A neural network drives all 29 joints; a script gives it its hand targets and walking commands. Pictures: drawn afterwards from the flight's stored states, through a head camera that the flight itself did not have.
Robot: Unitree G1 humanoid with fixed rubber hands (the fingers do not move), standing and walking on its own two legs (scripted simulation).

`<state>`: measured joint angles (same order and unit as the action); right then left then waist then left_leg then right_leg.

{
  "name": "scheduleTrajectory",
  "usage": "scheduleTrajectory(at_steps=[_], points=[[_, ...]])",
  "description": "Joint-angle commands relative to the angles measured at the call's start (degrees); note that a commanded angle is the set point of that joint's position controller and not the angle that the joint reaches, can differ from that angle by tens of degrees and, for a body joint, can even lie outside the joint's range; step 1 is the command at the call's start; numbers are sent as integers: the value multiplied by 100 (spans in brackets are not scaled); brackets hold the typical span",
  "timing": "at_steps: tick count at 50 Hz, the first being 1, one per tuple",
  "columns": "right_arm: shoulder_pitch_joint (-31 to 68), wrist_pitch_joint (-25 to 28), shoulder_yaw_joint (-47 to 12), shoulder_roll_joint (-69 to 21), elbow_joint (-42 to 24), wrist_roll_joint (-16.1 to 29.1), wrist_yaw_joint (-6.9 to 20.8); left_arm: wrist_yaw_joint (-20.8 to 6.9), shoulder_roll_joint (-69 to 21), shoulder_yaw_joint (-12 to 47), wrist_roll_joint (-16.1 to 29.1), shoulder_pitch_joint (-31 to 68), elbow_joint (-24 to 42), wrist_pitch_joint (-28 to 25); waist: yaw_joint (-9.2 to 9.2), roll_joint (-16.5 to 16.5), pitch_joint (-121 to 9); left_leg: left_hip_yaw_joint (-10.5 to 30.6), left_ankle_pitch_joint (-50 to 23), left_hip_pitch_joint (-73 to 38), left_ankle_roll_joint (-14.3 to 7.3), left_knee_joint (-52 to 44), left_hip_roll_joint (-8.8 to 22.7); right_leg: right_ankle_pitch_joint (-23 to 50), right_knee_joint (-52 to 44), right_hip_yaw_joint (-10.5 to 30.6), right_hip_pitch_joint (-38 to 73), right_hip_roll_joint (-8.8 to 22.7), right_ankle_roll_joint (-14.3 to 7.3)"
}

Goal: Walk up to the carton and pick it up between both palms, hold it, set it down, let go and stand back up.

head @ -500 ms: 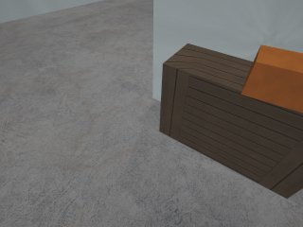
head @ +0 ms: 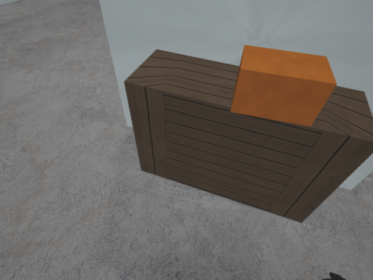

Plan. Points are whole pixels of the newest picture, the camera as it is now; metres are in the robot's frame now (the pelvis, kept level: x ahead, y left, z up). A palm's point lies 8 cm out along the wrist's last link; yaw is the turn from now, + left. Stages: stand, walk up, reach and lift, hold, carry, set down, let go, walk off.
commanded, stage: walk up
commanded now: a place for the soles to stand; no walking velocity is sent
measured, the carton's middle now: (276, 85) +0.79 -0.30 +0.01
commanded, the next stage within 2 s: none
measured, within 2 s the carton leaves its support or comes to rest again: neither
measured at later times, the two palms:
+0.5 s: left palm (137, 180) +0.42 +0.17 -0.09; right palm out of the picture +0.14 -0.42 -0.08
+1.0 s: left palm (169, 151) +0.54 +0.09 -0.11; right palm out of the picture +0.22 -0.52 -0.07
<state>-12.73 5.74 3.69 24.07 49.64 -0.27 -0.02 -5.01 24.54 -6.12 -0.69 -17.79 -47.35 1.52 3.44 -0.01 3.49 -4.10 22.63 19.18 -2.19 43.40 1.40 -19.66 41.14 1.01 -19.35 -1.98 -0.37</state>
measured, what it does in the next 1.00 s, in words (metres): walks ahead, turning right: right foot, then left foot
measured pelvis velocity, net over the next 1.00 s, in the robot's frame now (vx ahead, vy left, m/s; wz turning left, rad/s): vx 0.31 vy -0.17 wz -0.37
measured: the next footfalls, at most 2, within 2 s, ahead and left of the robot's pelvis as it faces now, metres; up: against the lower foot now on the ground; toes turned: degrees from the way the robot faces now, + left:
right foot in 0.34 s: +0.28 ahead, -0.22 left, +0.00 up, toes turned -15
left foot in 0.64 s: +0.37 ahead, +0.00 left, +0.00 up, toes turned -10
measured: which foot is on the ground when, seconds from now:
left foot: down 0.00-0.40, up 0.42-0.62, down 0.64-0.98, up 1.00-1.00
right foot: down 0.00-0.00, up 0.02-0.32, down 0.34-0.66, up 0.68-0.96, down 0.98-1.00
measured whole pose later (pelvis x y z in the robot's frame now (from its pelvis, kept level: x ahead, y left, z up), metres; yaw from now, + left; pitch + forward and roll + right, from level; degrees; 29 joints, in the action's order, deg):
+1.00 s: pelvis +0.31 -0.17 -0.02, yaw -21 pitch -4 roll -1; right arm -21.5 5.0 4.1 28.6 42.7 -1.2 -0.6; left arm -3.5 26.5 -6.7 0.2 -13.2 -43.8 -2.7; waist -2.2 -2.2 5.7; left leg -5.3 31.2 15.4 3.0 53.0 11.9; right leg -14.5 47.2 -2.1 -28.2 2.2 -0.9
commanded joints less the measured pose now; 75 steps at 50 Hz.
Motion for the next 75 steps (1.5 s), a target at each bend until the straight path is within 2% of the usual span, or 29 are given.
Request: scheduleTrajectory(at_steps=[1,3,7,13,15,17,18,19,21,24,31,33,34,35,40,46,48,49,50,52,55,63,65,66,67,70,72,74,75], points=[[-1289,122,701,2443,-225,-148,-283,194,913,-130,-32,768,782,-58,-1104,597,-17,4299,2153,-2070,282,-3749,2621,-554,2493,1465,-3220,-367,-140],[-219,167,600,2105,-488,-133,-244,146,1353,-229,-14,378,540,-110,-532,648,769,3411,2113,-1045,-3,-3748,2569,71,2406,1467,-2796,192,-106],[-746,224,437,1487,-394,-101,-192,89,874,-201,75,544,515,-215,-619,1189,447,735,-4048,-1793,-32,-2346,1390,315,1802,536,-2051,246,128],[-962,84,558,1837,-584,-117,-140,-122,779,-125,-41,1514,1084,-206,-794,1328,416,35,-3355,-1743,-660,-2185,1617,-46,-7,-585,-1283,567,-191],[-706,28,503,1829,-724,-66,-116,-109,844,-247,33,954,879,-175,-421,1315,-92,-272,-4154,-1327,-557,-1510,1580,385,-489,-601,30,330,-372],[-969,1,365,1516,-815,-26,-98,-19,1115,-373,20,-247,531,-198,205,152,-997,-740,-4255,-465,-301,732,1051,1180,-725,-803,2352,-119,-575],[-1047,-22,255,1201,-867,7,-73,70,1487,-536,-30,-1013,436,-219,625,-807,-1404,-621,-3041,743,-170,2113,731,596,-857,119,3501,323,-872],[-1313,15,115,802,-1034,135,-47,171,1885,-679,16,-1089,589,-204,436,-2097,-1755,-455,620,1977,67,3110,200,484,-1331,2591,4186,1864,-1517],[-937,-7,322,1563,-1022,108,-79,238,1816,-593,192,-452,907,-280,430,-795,-1284,523,816,1841,87,3800,249,486,-2109,3828,2873,2456,-2215],[-1230,70,214,1258,-844,105,-77,350,1303,-369,255,120,1080,-386,-106,-353,-472,582,461,1186,53,3158,625,3471,-1443,2037,1095,1968,-1895],[-2373,196,375,1198,-485,9,-127,205,1228,-206,13,823,1361,-430,-770,-396,-534,-133,-858,-1378,50,-754,244,1264,-101,762,-1277,1111,-1258],[-3044,233,664,2090,-444,-219,-232,197,257,33,-75,895,1656,-347,-1368,1632,-834,2665,486,-2514,-241,-2069,1669,-1392,2430,275,-3105,-405,-397],[-2240,230,671,2516,-789,-112,-263,197,764,-120,-145,829,1549,-246,-1062,959,-695,4670,2662,-1635,-847,-3332,2799,-1467,2907,790,-2981,-240,-182],[-1489,211,694,2512,-942,-58,-243,217,1299,-267,-228,663,1449,-258,-666,725,-362,4928,2955,-1281,-1422,-3187,3176,-1280,3280,974,-2918,84,-128],[-1130,230,478,1888,-886,-86,-156,178,1176,-284,-44,420,876,-379,-545,748,542,1891,-893,-488,-1127,-2100,2003,-417,2429,530,-2181,406,79],[-390,86,419,1926,-1150,-131,-40,120,865,-241,115,245,700,-458,-268,1882,278,361,-2341,434,-848,-1275,1608,-210,508,-598,-293,448,-148],[-430,-41,249,1485,-1108,-109,-82,229,1089,-371,120,-748,212,-479,110,553,-292,-111,-2033,1038,-445,472,1055,908,0,-735,1195,7,-154],[-579,-64,107,1086,-1240,9,-90,323,1533,-512,48,-1074,192,-502,386,-848,-684,-235,-1359,1616,-200,1890,648,714,-503,302,1785,391,-317],[-867,-141,22,841,-1252,78,-134,425,2015,-544,35,-989,292,-539,208,-1803,-855,-31,934,2025,26,2832,102,932,-1547,2919,1638,1872,-886],[-549,-336,206,1459,-1107,58,-189,495,2144,-489,124,-247,582,-559,125,-642,-640,575,1383,1692,71,3330,317,-337,-2255,4060,616,2627,-1766],[-1054,-331,175,1355,-690,152,-150,612,1781,-360,70,338,646,-621,-284,-451,-488,744,1108,1258,-12,2606,544,273,-1340,2146,-87,2126,-1476],[-1246,-429,428,1469,-603,-111,4,788,1631,-148,105,785,634,-545,-646,-924,-800,601,-175,-216,-135,102,181,2369,114,1240,-907,2004,-1179],[-1089,-383,545,2026,-724,-129,-1,842,1190,18,216,995,705,-499,-765,1291,-638,2667,-1024,-180,-531,-1486,1194,520,1914,-399,-1782,713,-285],[-515,-418,563,2309,-785,-125,59,932,1253,-11,218,1133,643,-447,-739,1604,-324,3620,-1358,270,-1287,-1869,1901,-1399,2350,-537,-1766,168,-183],[-90,-415,528,2070,-974,-157,94,923,1367,-52,180,768,513,-445,-518,1433,-374,3617,-1166,701,-1746,-1711,2035,-1742,2568,-222,-1202,369,-202],[123,-494,372,1507,-1103,-48,5,846,1272,-6,220,325,81,-535,-247,362,-958,2156,-2479,-27,-1142,-625,1132,-758,1638,-178,-710,403,-314],[328,-538,282,1512,-968,-55,18,866,1160,23,86,-102,-44,-603,-44,690,-822,1424,-2708,552,-742,148,742,461,259,-492,371,272,-269],[403,-606,161,1002,-1075,21,31,946,1868,-111,-99,-425,-63,-744,17,-489,-788,784,-853,1929,-103,1955,109,1476,-834,2672,1113,1861,-931],[345,-643,196,1067,-979,-18,-21,923,1927,-148,-42,-116,-14,-776,-103,-627,-630,901,1435,1921,-103,2094,88,2574,-1013,3091,922,2560,-1482]])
